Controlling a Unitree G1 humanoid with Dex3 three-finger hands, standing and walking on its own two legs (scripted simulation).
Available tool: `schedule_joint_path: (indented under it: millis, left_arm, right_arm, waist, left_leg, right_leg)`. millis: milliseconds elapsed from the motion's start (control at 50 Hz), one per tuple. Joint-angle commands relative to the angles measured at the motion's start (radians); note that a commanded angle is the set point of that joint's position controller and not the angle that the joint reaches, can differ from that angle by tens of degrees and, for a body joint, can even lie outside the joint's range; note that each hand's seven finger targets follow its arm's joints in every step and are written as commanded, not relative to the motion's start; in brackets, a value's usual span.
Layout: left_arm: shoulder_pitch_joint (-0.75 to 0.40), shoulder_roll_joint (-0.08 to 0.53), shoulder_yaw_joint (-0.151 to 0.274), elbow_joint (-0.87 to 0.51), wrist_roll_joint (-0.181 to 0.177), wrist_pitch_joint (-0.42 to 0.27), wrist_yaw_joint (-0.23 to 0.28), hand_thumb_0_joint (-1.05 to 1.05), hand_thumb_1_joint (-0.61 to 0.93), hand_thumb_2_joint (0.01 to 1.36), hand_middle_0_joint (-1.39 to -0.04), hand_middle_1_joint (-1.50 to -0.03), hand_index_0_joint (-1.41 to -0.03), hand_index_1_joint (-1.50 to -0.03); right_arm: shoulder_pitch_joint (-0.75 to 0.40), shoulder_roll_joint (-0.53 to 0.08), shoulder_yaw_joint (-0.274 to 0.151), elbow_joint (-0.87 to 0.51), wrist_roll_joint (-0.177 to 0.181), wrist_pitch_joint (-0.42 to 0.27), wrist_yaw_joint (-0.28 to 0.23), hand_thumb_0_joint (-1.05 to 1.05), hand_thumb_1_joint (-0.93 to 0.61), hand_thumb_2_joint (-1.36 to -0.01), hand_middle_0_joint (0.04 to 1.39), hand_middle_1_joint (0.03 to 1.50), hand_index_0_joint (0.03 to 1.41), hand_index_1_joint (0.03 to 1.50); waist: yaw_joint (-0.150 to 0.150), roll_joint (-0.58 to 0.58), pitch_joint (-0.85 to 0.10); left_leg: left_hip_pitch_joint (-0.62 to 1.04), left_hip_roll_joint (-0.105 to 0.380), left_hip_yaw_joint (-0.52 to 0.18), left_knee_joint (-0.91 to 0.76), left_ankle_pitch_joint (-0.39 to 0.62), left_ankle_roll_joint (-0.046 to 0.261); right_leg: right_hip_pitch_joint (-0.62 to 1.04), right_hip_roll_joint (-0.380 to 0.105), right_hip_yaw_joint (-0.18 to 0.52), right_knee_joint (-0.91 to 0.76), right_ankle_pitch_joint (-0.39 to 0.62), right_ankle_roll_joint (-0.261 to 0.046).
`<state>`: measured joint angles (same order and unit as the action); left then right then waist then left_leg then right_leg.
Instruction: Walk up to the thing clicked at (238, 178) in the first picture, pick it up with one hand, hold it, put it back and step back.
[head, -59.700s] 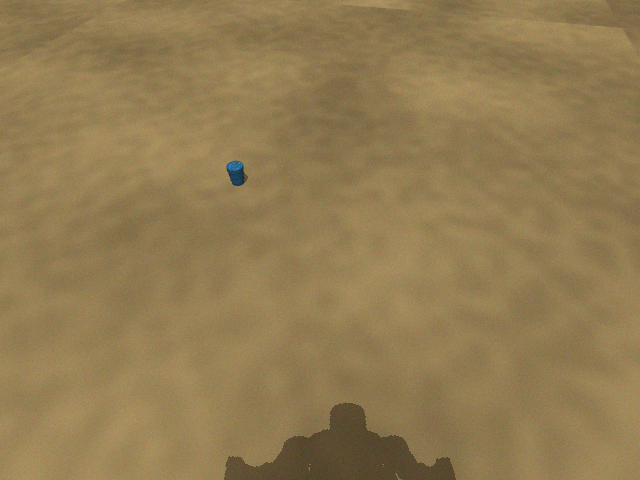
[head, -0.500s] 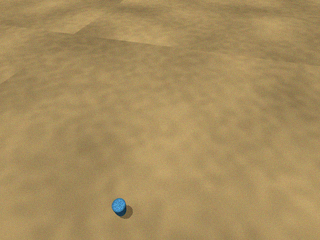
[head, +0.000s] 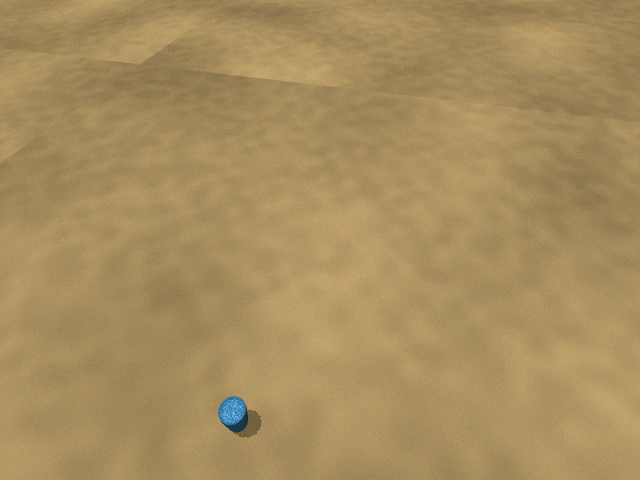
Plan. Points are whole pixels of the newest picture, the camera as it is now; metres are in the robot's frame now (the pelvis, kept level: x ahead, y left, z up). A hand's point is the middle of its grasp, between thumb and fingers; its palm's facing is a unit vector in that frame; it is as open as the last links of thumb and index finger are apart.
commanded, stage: stand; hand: left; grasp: from above
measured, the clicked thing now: (235, 416) +0.44 +0.28 -0.73
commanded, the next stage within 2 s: step back in 1.18 s
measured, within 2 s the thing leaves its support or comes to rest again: neither
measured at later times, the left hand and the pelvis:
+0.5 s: hand out of the picture +0.10 +0.23 -0.16, palm faces +0.00 -0.94 -0.33, open 7.4 cm; pelvis +0.01 -0.01 +0.00, yaw +0 degrees
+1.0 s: hand out of the picture +0.08 +0.23 -0.16, palm faces -0.02 -0.94 -0.33, open 7.4 cm; pelvis +0.01 -0.01 +0.00, yaw +0 degrees
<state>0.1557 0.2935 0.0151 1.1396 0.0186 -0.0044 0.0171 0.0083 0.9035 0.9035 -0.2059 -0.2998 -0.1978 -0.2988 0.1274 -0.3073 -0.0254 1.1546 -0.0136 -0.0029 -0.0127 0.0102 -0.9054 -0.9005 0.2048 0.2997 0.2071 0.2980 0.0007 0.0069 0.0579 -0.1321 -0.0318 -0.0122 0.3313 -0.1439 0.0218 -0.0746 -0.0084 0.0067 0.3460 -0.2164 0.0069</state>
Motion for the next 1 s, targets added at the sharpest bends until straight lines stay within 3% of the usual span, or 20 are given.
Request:
schedule_joint_path:
  millis: [0, 100, 200, 240, 280, 300, 440, 520, 540, 600, 700, 960, 980]
  left_arm:
    - [-0.025, 0.204, 0.038, -0.048, 0.0, -0.024, 0.016, 0.0, 0.9, 0.9, -0.2, -0.3, -0.2, -0.301]
    - [-0.038, 0.209, 0.041, -0.05, -0.003, -0.029, 0.015, 0.0, 0.9, 0.9, -0.2, -0.3, -0.2, -0.301]
    - [-0.046, 0.207, 0.043, -0.051, -0.005, -0.029, 0.016, 0.0, 0.9, 0.9, -0.2, -0.3, -0.2, -0.301]
    - [-0.061, 0.214, 0.046, -0.053, -0.006, -0.027, 0.015, 0.0, 0.9, 0.9, -0.2, -0.3, -0.2, -0.301]
    - [-0.064, 0.214, 0.046, -0.054, -0.006, -0.025, 0.014, 0.0, 0.9, 0.9, -0.2, -0.3, -0.2, -0.301]
    - [-0.074, 0.219, 0.048, -0.057, -0.006, -0.026, 0.016, 0.0, 0.9, 0.9, -0.2, -0.3, -0.2, -0.301]
    - [-0.075, 0.217, 0.045, -0.057, -0.004, -0.026, 0.012, 0.0, 0.9, 0.9, -0.2, -0.3, -0.2, -0.301]
    - [-0.081, 0.226, 0.046, -0.056, -0.004, -0.026, 0.01, 0.0, 0.9, 0.9, -0.2, -0.3, -0.2, -0.301]
    - [-0.084, 0.23, 0.047, -0.058, -0.005, -0.028, 0.01, 0.0, 0.9, 0.9, -0.2, -0.3, -0.2, -0.301]
    - [-0.089, 0.234, 0.047, -0.06, -0.005, -0.029, 0.01, 0.0, 0.9, 0.9, -0.2, -0.3, -0.2, -0.301]
    - [-0.076, 0.231, 0.039, -0.062, -0.004, -0.031, 0.008, 0.0, 0.9, 0.9, -0.2, -0.3, -0.2, -0.3]
    - [-0.063, 0.241, 0.034, -0.06, -0.005, -0.029, 0.004, 0.0, 0.9, 0.9, -0.2, -0.3, -0.2, -0.3]
    - [-0.066, 0.245, 0.035, -0.062, -0.007, -0.031, 0.005, 0.0, 0.9, 0.9, -0.2, -0.3, -0.2, -0.3]
  right_arm:
    - [-0.035, -0.191, -0.03, -0.054, -0.003, -0.025, -0.01, 0.0, -0.9, -0.9, 0.2, 0.3, 0.2, 0.3]
    - [-0.044, -0.194, -0.024, -0.053, -0.003, -0.027, -0.009, 0.0, -0.9, -0.9, 0.2, 0.3, 0.2, 0.3]
    - [-0.054, -0.2, -0.023, -0.057, 0.0, -0.03, -0.013, 0.0, -0.9, -0.9, 0.2, 0.3, 0.2, 0.3]
    - [-0.044, -0.196, -0.022, -0.051, 0.0, -0.03, -0.015, 0.0, -0.9, -0.9, 0.2, 0.3, 0.2, 0.3]
    - [-0.048, -0.204, -0.022, -0.05, 0.0, -0.028, -0.015, 0.0, -0.9, -0.9, 0.2, 0.3, 0.2, 0.3]
    - [-0.051, -0.201, -0.023, -0.054, -0.001, -0.027, -0.015, 0.0, -0.9, -0.9, 0.2, 0.3, 0.2, 0.3]
    - [-0.07, -0.211, -0.023, -0.055, -0.001, -0.029, -0.013, 0.0, -0.9, -0.9, 0.2, 0.3, 0.2, 0.3]
    - [-0.071, -0.215, -0.023, -0.055, 0.0, -0.027, -0.011, 0.0, -0.9, -0.9, 0.2, 0.3, 0.2, 0.3]
    - [-0.066, -0.212, -0.022, -0.057, 0.0, -0.027, -0.009, 0.0, -0.9, -0.9, 0.2, 0.3, 0.2, 0.3]
    - [-0.065, -0.214, -0.022, -0.057, 0.0, -0.027, -0.008, 0.0, -0.9, -0.9, 0.2, 0.3, 0.2, 0.3]
    - [-0.078, -0.221, -0.023, -0.06, 0.001, -0.03, -0.006, 0.0, -0.9, -0.9, 0.2, 0.3, 0.2, 0.3]
    - [-0.058, -0.223, -0.02, -0.054, 0.001, -0.026, -0.002, 0.0, -0.9, -0.9, 0.2, 0.3, 0.2, 0.3]
    - [-0.062, -0.226, -0.021, -0.055, 0.001, -0.026, -0.001, 0.0, -0.9, -0.9, 0.2, 0.3, 0.2, 0.3]
  waist:
    - [-0.002, -0.024, -0.045]
    - [0.002, -0.011, -0.052]
    - [0.005, -0.009, -0.089]
    - [0.0, -0.011, -0.088]
    - [-0.001, -0.01, -0.081]
    - [-0.003, -0.01, -0.086]
    - [0.0, -0.008, -0.067]
    - [-0.002, -0.004, -0.061]
    - [-0.006, -0.012, -0.07]
    - [-0.006, -0.008, -0.066]
    - [-0.002, -0.004, -0.089]
    - [-0.007, -0.006, -0.047]
    - [-0.007, -0.01, -0.063]
  left_leg:
    - [0.041, 0.129, -0.118, -0.049, 0.085, 0.01]
    - [0.039, 0.132, -0.114, -0.042, 0.126, 0.009]
    - [0.075, 0.144, -0.108, -0.018, 0.248, 0.01]
    - [0.08, 0.145, -0.105, -0.026, 0.25, 0.006]
    - [0.071, 0.142, -0.103, -0.031, 0.202, 0.004]
    - [0.069, 0.146, -0.101, -0.028, 0.23, 0.004]
    - [0.066, 0.148, -0.105, -0.037, 0.202, 0.0]
    - [0.059, 0.146, -0.105, -0.05, 0.127, 0.003]
    - [0.058, 0.147, -0.105, -0.045, 0.154, 0.003]
    - [0.043, 0.147, -0.108, -0.055, 0.119, 0.002]
    - [0.076, 0.151, -0.104, -0.037, 0.185, 0.004]
    - [0.027, 0.147, -0.115, -0.075, 0.052, 0.001]
    - [0.044, 0.15, -0.11, -0.063, 0.095, 0.005]
  right_leg:
    - [-0.042, -0.112, 0.092, -0.084, 0.095, -0.022]
    - [-0.021, -0.116, 0.091, -0.087, 0.14, -0.02]
    - [0.012, -0.12, 0.085, -0.072, 0.26, -0.017]
    - [0.008, -0.118, 0.085, -0.069, 0.253, -0.02]
    - [0.0, -0.114, 0.085, -0.084, 0.209, -0.018]
    - [0.014, -0.117, 0.084, -0.075, 0.241, -0.02]
    - [-0.004, -0.116, 0.085, -0.09, 0.21, -0.019]
    - [-0.018, -0.116, 0.094, -0.107, 0.144, -0.023]
    - [-0.001, -0.118, 0.091, -0.102, 0.175, -0.023]
    - [-0.004, -0.114, 0.089, -0.106, 0.134, -0.022]
    - [0.0, -0.118, 0.089, -0.097, 0.202, -0.025]
    - [-0.028, -0.11, 0.092, -0.115, 0.058, -0.028]
    - [-0.014, -0.117, 0.099, -0.11, 0.107, -0.03]
